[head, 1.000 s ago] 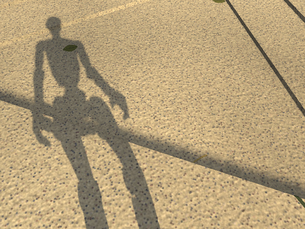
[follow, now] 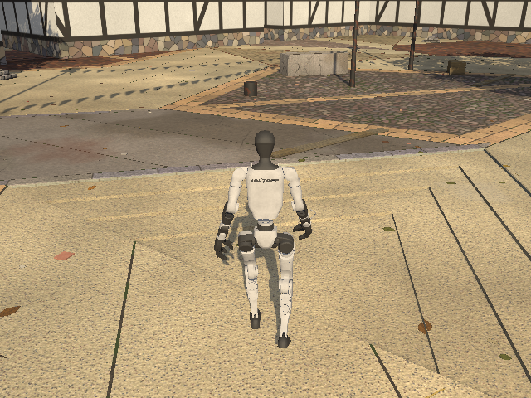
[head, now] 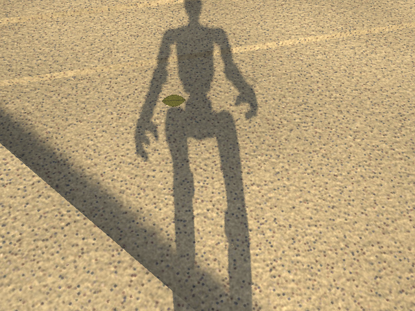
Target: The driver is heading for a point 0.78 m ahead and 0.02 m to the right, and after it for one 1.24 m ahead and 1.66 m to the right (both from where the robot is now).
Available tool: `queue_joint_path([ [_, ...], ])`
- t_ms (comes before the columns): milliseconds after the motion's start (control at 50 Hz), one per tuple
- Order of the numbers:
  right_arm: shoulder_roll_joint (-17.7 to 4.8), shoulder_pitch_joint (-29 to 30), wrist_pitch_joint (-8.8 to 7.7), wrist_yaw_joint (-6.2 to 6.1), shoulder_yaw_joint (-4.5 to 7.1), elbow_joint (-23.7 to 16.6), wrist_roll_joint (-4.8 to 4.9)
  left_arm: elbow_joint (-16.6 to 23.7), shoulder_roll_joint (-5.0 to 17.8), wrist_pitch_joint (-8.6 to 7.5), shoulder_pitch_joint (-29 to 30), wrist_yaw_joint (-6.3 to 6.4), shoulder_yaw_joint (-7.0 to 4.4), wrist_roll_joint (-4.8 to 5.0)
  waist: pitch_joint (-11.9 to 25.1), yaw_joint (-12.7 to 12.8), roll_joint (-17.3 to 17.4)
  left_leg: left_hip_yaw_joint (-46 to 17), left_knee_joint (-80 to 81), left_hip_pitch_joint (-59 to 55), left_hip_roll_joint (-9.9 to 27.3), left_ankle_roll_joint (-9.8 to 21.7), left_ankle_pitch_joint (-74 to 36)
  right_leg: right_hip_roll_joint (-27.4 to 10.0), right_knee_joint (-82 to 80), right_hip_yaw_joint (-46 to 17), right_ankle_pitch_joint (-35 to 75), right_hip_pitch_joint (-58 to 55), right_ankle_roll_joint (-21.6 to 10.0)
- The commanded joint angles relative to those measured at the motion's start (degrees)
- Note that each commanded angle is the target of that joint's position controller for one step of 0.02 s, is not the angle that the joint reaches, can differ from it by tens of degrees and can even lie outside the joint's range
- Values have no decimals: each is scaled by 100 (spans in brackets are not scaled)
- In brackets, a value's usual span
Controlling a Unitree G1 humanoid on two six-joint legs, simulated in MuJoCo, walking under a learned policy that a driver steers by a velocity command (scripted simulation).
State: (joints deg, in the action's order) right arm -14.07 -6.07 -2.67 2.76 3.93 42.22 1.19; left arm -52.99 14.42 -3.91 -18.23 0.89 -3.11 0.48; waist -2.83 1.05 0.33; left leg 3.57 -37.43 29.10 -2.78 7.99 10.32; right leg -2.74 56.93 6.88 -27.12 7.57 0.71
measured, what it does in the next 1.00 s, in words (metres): goes down: right foot 0.15 m lower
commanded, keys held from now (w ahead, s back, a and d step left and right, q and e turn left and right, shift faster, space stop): w+q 0.08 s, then w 0.86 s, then w+e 0.06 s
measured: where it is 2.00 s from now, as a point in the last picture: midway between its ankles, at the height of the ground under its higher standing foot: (221, 203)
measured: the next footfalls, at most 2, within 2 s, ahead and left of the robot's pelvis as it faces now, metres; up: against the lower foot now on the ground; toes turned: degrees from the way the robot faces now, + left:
right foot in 0.56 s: +0.49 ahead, -0.15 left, -0.15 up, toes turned +9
left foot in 1.04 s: +0.78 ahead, +0.13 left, -0.15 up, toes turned +7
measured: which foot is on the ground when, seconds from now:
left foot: down 0.00-0.58, up 0.60-1.00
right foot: up 0.00-0.54, down 0.56-1.00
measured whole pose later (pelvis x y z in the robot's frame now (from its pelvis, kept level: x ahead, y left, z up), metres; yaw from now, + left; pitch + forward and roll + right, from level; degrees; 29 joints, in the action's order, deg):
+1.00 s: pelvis +0.58 -0.01 -0.13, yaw +7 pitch +3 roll -2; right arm -10.5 -1.0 -4.5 1.1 -0.1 33.8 1.8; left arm -54.6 10.9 -2.5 -27.2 1.3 -1.0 0.8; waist 0.8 5.6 1.3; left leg -0.5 -32.6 37.0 2.5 -0.5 -4.9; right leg 2.3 15.7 -1.5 -21.2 -2.8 -1.2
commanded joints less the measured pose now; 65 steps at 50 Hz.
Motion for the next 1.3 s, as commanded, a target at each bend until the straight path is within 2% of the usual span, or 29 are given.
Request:
queue_joint_path([
  [20,-997,-1704,-44,-91,308,-3,-48,1044,801,-544,614,-141,-103,259,1411,-737,595,-4006,2132,-4380,1996,1505,451,138,2569,-1311,8,3931,-228],
  [40,-789,-1253,-71,-79,241,-96,-25,1040,751,-548,685,-93,-104,152,847,-416,-110,-3237,2138,-3390,1690,1224,-265,-126,1961,-1252,449,3680,-238],
  [100,-593,-664,-91,-173,152,-329,-62,990,802,-311,421,-25,-241,-81,543,71,-100,-2192,2344,-1810,1167,977,-1335,-405,725,-1129,999,2558,-29],
  [180,-918,-938,-99,-323,255,-268,-157,1118,242,-204,772,-45,-64,-246,721,-2,91,-1227,2129,-1070,702,861,-2663,-29,-430,-570,2400,1778,179],
  [280,-751,-1828,-177,-472,163,-10,-40,1453,808,-336,1666,-257,-259,-59,273,-307,171,-1939,1594,-2365,1056,621,-813,-278,-1493,-1338,3611,3675,-154],
  [340,-792,-1776,-159,-562,171,-18,-47,1529,556,-421,1901,-442,-174,-217,211,-409,354,-1916,813,-1946,983,533,-141,-164,-2157,-1326,4914,3277,-268],
  [420,-746,-1769,-52,-567,114,-89,-18,1603,350,-346,1893,-572,-75,-126,31,-463,291,-2227,17,-1385,903,473,117,2,-2500,-1299,4717,2734,-286],
  [520,-771,-1888,71,-662,107,-6,-6,1569,628,-237,1554,-528,-166,-44,-117,-565,130,-2390,-1172,-2134,822,203,-421,-344,-3733,-1371,4441,2453,-331],
  [580,-528,-1993,-11,-463,-26,213,-44,805,1027,-205,-828,-459,-381,-143,922,394,-417,-1525,-4589,-434,138,-297,104,-508,-3298,-968,5635,-1069,-692],
  [600,76,-3089,-124,-330,-200,494,38,580,1253,-180,-1628,-479,-361,-158,2084,315,-1978,-1339,-7670,1943,-699,-809,4280,-1673,-1524,-2270,6750,-3748,-1569],
  [620,-171,-3206,-225,-314,-263,429,121,572,1135,-38,-1857,-529,-310,-12,2564,507,-2023,-1510,-8812,2722,-473,-996,4248,-1885,-1677,-3076,6572,-3920,-1822],
  [640,-401,-2615,-280,-363,-240,-52,343,282,1561,73,-2040,-495,-459,181,2718,594,-2057,-1232,-8912,3610,-393,-1029,3375,-2314,-2762,-4224,3616,-4090,-2266],
  [660,-479,-1384,-196,-510,-187,-253,200,297,661,203,-1451,-373,-201,125,1553,572,-150,-450,-8481,4015,118,-905,2468,-1757,-3640,-3818,1731,-2883,-1774],
  [680,-495,-1041,-178,-570,-199,-548,242,375,906,175,-956,-238,-178,-5,1136,394,-642,-503,-8595,3998,156,-945,1861,-2115,-3876,-4224,1779,-2027,-2071],
  [700,-322,-903,-112,-586,-275,-689,94,386,720,94,-575,-181,-43,-92,752,143,-262,-539,-8738,3699,395,-964,1710,-2119,-3957,-4173,2095,-942,-2097],
  [760,363,-828,2,-474,-476,-935,-28,87,282,65,-345,-232,176,-92,-39,-376,-466,-769,-7998,3674,715,-605,2104,-1347,-3778,-2777,2051,969,-1574],
  [820,-60,-354,-144,-432,-400,-1187,-87,282,413,-87,188,-66,188,-87,-436,-657,-188,-580,-4224,2776,946,-700,-450,-398,-4411,-1583,1838,2090,-1112],
  [840,-118,-161,-216,-424,-336,-1109,-296,270,464,-131,-67,-10,138,-46,-25,-374,-154,-398,-3221,1595,905,-819,-1780,-299,-4471,-1427,2146,2206,-1124],
  [860,35,109,-205,-414,-365,-1133,-300,193,499,-148,-420,37,124,17,156,-141,-103,-238,-2181,675,757,-914,-2443,-290,-4791,-1211,2310,2305,-1129],
  [920,253,862,-193,-290,-403,-1318,106,-35,625,-3,-939,129,44,135,-266,225,-467,-327,-54,936,578,-1022,-1989,-801,-5035,-1557,2692,357,-1159],
  [960,88,1155,-254,-153,-306,-1337,145,-89,572,156,-1287,94,4,32,-420,415,-374,-238,812,1120,414,-909,-1722,-1087,-4729,-1732,2964,-796,-1076],
  [1000,-107,1048,-362,-62,-154,-1260,44,-82,678,211,-1408,37,-66,4,-320,343,-458,-311,1204,546,297,-687,-1279,-1089,-4166,-1828,3661,-1120,-971],
  [1040,-506,-284,-406,-118,64,-946,-9,24,668,193,-1270,-16,-87,-111,671,-341,-747,-300,853,-1593,271,-345,-999,-665,-2671,-1595,4744,-699,-799],
  [1060,-944,-1520,-409,-175,170,-763,-166,287,404,147,-1080,-36,-6,-216,1763,-838,-277,-1266,54,-3934,1408,85,-2638,-228,-825,-1397,3191,889,-555],
  [1080,-1324,-2145,-371,-107,317,-411,-208,286,-366,29,-1875,-94,228,-4,3129,-653,1542,-3880,750,-5796,2971,1107,-1962,619,1206,-1428,-645,2763,-182],
  [1100,-884,-2362,-327,-121,255,-373,-212,149,311,-8,-1569,-107,13,146,3033,-942,901,-4323,1234,-5535,2814,981,-1238,567,1914,-2154,-853,3286,-103],
  [1140,-514,-1048,-314,-196,98,-477,-183,585,660,118,-522,-2,-167,102,1290,-449,550,-2481,1450,-3339,2391,512,-2616,152,1916,-1623,78,3382,34],
  [1200,-246,-172,-405,-146,59,-411,-264,616,339,403,-682,47,-233,43,751,166,616,-1083,1966,-1438,1835,305,-3029,-109,1366,-1323,620,2256,163],
  [1300,-678,-279,-348,-386,191,-148,-260,1143,255,474,-151,69,-270,-20,688,206,474,-356,2246,-1559,1995,448,-3199,-210,394,-1254,1606,2706,263],
])
Keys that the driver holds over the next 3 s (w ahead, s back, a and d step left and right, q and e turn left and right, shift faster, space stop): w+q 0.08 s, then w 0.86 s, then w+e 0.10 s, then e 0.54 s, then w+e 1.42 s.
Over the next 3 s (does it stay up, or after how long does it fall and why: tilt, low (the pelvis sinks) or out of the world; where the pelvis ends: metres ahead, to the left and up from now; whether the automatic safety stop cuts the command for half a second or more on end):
stays up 1.32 -0.33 -0.13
